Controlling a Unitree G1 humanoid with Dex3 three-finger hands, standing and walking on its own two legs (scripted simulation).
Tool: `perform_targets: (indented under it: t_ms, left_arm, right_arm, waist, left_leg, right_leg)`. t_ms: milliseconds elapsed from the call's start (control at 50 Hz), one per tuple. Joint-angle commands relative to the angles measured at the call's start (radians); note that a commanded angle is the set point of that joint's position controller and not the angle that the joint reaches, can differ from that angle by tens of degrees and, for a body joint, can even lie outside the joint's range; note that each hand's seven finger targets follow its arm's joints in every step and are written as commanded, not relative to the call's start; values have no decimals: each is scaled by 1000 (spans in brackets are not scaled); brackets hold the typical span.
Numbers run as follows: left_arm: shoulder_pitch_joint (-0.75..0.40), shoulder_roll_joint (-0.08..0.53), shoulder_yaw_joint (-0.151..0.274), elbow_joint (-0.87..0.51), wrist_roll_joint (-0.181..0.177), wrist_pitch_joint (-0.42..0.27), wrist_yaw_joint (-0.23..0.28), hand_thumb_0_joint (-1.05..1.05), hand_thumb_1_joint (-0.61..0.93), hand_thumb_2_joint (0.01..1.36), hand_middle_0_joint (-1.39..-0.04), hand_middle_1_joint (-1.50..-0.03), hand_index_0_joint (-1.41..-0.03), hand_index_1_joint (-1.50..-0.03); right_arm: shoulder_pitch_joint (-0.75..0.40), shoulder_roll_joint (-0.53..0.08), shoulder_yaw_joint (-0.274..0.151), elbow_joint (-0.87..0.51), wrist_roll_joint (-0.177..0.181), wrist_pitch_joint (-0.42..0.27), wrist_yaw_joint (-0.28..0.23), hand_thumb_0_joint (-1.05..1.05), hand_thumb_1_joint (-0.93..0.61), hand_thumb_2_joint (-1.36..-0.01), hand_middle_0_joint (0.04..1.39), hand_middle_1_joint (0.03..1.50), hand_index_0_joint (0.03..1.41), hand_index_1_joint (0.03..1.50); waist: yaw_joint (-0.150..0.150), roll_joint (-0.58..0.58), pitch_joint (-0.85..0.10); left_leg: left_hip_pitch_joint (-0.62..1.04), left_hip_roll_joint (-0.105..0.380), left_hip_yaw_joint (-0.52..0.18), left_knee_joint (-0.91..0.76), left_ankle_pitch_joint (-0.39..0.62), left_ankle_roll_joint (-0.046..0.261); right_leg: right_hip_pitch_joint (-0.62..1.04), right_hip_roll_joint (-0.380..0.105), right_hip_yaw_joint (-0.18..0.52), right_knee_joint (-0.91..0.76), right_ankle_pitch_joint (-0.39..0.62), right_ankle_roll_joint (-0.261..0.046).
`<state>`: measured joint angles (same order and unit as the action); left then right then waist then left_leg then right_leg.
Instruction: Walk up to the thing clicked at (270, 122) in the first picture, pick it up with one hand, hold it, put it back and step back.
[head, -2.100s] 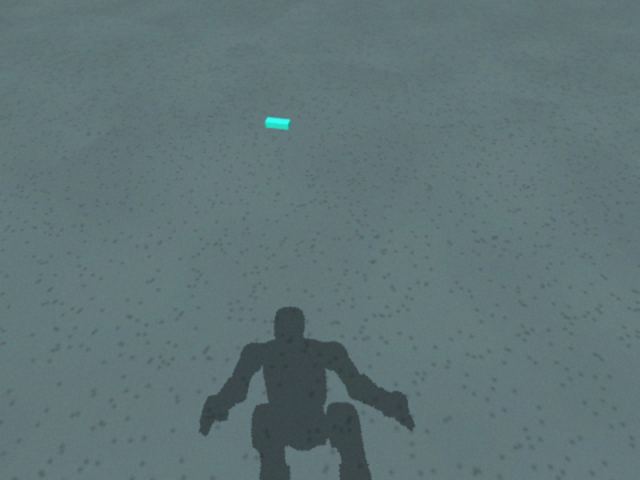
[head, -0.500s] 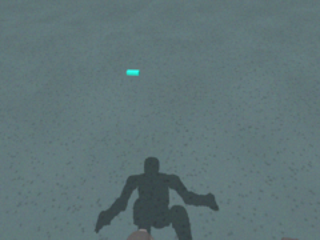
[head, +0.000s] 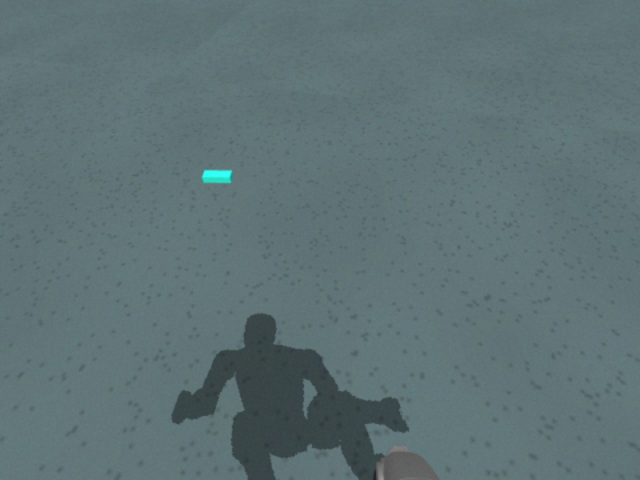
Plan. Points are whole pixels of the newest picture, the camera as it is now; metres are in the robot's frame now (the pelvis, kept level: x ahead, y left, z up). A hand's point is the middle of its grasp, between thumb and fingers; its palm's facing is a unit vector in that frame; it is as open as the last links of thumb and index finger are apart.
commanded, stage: walk up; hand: left
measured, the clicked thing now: (217, 176) +1.63 +0.47 -0.76
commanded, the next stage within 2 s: none
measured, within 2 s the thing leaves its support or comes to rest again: neither
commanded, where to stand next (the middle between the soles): +1.24 +0.29 m, yaw -3 degrees
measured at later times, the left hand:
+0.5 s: hand (127, 388) +0.31 +0.32 -0.15, palm faces +0.00 -0.92 -0.39, open 7.3 cm
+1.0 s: hand (154, 230) +0.66 +0.35 -0.14, palm faces -0.09 -0.91 -0.41, open 7.3 cm
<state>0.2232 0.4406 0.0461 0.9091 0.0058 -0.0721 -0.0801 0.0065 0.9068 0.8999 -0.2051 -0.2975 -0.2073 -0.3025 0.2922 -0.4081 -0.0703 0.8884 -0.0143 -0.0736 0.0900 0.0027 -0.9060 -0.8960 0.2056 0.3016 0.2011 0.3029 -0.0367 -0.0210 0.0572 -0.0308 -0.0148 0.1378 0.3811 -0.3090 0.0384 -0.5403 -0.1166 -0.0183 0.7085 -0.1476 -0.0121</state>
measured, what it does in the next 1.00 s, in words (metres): walks ahead: right foot, then left foot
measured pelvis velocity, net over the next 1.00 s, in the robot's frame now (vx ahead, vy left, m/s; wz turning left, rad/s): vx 0.53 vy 0.09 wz -0.03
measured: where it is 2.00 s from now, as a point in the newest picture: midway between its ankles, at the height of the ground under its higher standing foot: (260, 294)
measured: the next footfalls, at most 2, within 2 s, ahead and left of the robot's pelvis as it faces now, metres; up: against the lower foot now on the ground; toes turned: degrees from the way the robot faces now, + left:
right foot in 0.12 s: +0.26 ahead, -0.14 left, +0.00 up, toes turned -5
left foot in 0.52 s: +0.47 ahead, +0.19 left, +0.00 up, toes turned +7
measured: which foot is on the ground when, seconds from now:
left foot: down 0.00-0.14, up 0.16-0.50, down 0.52-0.98, up 1.00-1.00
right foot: up 0.00-0.10, down 0.12-0.54, up 0.56-0.94, down 0.96-1.00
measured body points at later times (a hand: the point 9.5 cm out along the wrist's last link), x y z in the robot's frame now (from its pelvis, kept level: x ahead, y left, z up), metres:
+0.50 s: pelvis +0.29 +0.04 -0.01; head +0.31 +0.04 +0.44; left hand +0.31 +0.37 -0.12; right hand +0.42 -0.28 -0.11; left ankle +0.43 +0.18 -0.73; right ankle +0.22 -0.13 -0.74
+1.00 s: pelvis +0.53 +0.09 -0.02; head +0.54 +0.06 +0.43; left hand +0.66 +0.40 -0.11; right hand +0.53 -0.23 -0.15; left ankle +0.43 +0.18 -0.73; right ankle +0.64 -0.02 -0.74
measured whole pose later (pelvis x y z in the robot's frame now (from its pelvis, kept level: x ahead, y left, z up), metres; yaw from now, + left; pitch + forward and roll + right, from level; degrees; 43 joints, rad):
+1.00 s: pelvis +0.53 +0.09 -0.02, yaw -2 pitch -3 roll +0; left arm 0.20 0.40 0.05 0.90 0.01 -0.09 -0.05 0.01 0.91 0.90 -0.21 -0.30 -0.21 -0.30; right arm 0.37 -0.42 -0.06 0.87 -0.01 -0.03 0.06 0.00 -0.91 -0.90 0.20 0.30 0.20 0.30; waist -0.05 0.05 0.09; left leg -0.09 0.02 0.12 0.72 -0.48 0.04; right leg -0.39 -0.03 -0.09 0.60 -0.13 -0.04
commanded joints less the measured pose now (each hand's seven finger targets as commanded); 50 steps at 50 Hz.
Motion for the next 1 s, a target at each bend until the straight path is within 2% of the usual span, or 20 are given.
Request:
perform_targets:
  t_ms: [0,80,100,120,140,180,240,320,400,480,500,520,540,640,740,860,920,940,960,980]
  left_arm:
    - [-67,157,58,-67,-6,-22,4,0,900,900,-200,-300,-200,-300]
    - [139,212,86,-9,-6,-35,29,0,900,900,-200,-300,-200,-300]
    - [266,302,114,6,3,-41,44,0,900,900,-200,-300,-200,-300]
    - [290,383,124,-4,-7,-44,51,0,900,900,-200,-300,-200,-300]
    - [219,373,119,-30,-15,-42,58,0,900,900,-200,-300,-200,-300]
    - [113,300,98,-60,-21,-44,66,0,900,900,-200,-300,-200,-300]
    - [32,244,75,-70,-20,-57,64,0,900,900,-200,-300,-200,-300]
    - [40,270,82,-92,-4,-70,60,0,900,900,-200,-300,-200,-300]
    - [49,285,84,-89,-3,-69,57,0,900,900,-200,-300,-200,-300]
    - [7,276,75,-90,5,-56,61,0,900,900,-200,-300,-200,-300]
    - [49,220,55,-84,1,-51,64,0,900,900,-200,-300,-200,-300]
    - [104,123,28,-96,-20,-48,60,0,900,900,-200,-300,-200,-300]
    - [88,204,45,-86,-22,-43,80,0,900,900,-200,-300,-200,-300]
    - [145,218,42,0,-25,-27,60,0,900,900,-200,-300,-200,-300]
    - [30,186,40,-46,-4,-14,35,0,900,900,-200,-300,-200,-300]
    - [-40,145,48,-72,-8,-21,28,0,900,900,-200,-300,-200,-300]
    - [100,176,68,-32,-7,-28,47,0,900,900,-200,-300,-200,-300]
    - [197,230,90,-16,-1,-38,59,0,900,900,-200,-300,-200,-300]
    - [266,331,116,-24,3,-44,72,0,900,900,-200,-300,-200,-300]
    - [223,348,108,-30,-15,-37,75,0,900,900,-200,-300,-200,-300]
  right_arm:
    - [-67,-245,-70,-102,3,-33,-14,0,-900,-900,200,300,200,300]
    - [-28,-205,-50,-111,-6,-21,-29,0,-900,-900,200,300,200,300]
    - [42,-156,-34,-118,-7,-21,-28,0,-900,-900,200,300,200,300]
    - [44,-186,-39,-128,9,-19,-32,0,-900,-900,200,300,200,300]
    - [-3,-254,-48,-95,4,-10,-46,0,-900,-900,200,300,200,300]
    - [-37,-242,-48,-80,18,-11,-40,0,-900,-900,200,300,200,300]
    - [38,-205,-49,-38,6,14,-21,0,-900,-900,200,300,200,300]
    - [-73,-183,-56,-78,-10,24,10,0,-900,-900,200,300,200,300]
    - [-155,-166,-61,-99,-11,9,28,0,-900,-900,200,300,200,300]
    - [45,-227,-99,-31,-16,7,17,0,-900,-900,200,300,200,300]
    - [161,-278,-119,5,-26,0,3,0,-900,-900,200,300,200,300]
    - [216,-376,-142,-5,-33,-10,-14,0,-900,-900,200,300,200,300]
    - [147,-397,-140,-36,10,-7,-18,0,-900,-900,200,300,200,300]
    - [-45,-245,-73,-89,16,-19,-35,0,-900,-900,200,300,200,300]
    - [-2,-254,-71,-108,2,-26,-33,0,-900,-900,200,300,200,300]
    - [10,-247,-66,-125,2,-9,-33,0,-900,-900,200,300,200,300]
    - [-5,-223,-54,-146,8,-1,-42,0,-900,-900,200,300,200,300]
    - [25,-177,-35,-153,5,-3,-39,0,-900,-900,200,300,200,300]
    - [80,-133,-18,-168,4,-3,-37,0,-900,-900,200,300,200,300]
    - [47,-239,-45,-140,0,13,-44,0,-900,-900,200,300,200,300]
  waist:
    - [30,124,22]
    - [144,-58,-133]
    - [178,-236,-236]
    - [167,-293,-236]
    - [158,-124,-199]
    - [116,-56,-107]
    - [32,-111,-29]
    - [51,-113,-2]
    - [62,-102,-28]
    - [-64,17,-102]
    - [-117,179,-150]
    - [-125,442,-158]
    - [-99,323,-153]
    - [29,182,-24]
    - [4,152,10]
    - [7,129,-11]
    - [99,11,-85]
    - [144,-103,-149]
    - [147,-269,-216]
    - [142,-136,-174]
  left_leg:
    - [-218,239,-148,-163,87,141]
    - [-227,146,-56,347,377,74]
    - [-372,61,-26,646,166,34]
    - [-630,-52,-98,833,-217,3]
    - [-656,28,-218,915,-211,-1]
    - [-629,73,-245,891,-66,6]
    - [-492,115,-212,706,26,-17]
    - [-487,148,-151,429,49,-53]
    - [-362,142,-110,234,208,-37]
    - [-20,88,-68,204,158,2]
    - [126,95,-121,140,8,43]
    - [230,358,-581,-44,-173,116]
    - [153,441,-782,-169,-269,189]
    - [-124,294,-312,-132,74,143]
    - [-106,300,-246,-165,98,216]
    - [-124,234,-142,-55,311,128]
    - [-199,199,-104,207,385,89]
    - [-300,119,-54,450,292,58]
    - [-522,10,-41,687,-148,16]
    - [-605,13,-170,798,-247,12]
  right_leg:
    - [208,35,-46,-95,122,-23]
    - [566,82,-55,-190,-19,-66]
    - [730,-109,220,-252,-195,-104]
    - [852,-338,723,-431,-248,-240]
    - [747,-361,743,-438,-276,-281]
    - [609,-252,446,-420,-57,-247]
    - [372,-146,188,-459,25,-184]
    - [318,-147,94,-490,-64,-215]
    - [318,-134,43,-440,-60,-175]
    - [196,-112,8,-158,20,-125]
    - [103,-27,-59,150,40,-92]
    - [-151,145,-43,463,-307,-34]
    - [-188,132,65,541,-383,-55]
    - [-42,6,77,380,-168,-31]
    - [-45,-13,-5,122,-138,5]
    - [171,72,-79,-116,27,-23]
    - [452,102,-68,-198,13,-52]
    - [608,6,77,-280,-98,-87]
    - [770,-282,520,-365,-208,-180]
    - [692,-352,712,-442,-373,-273]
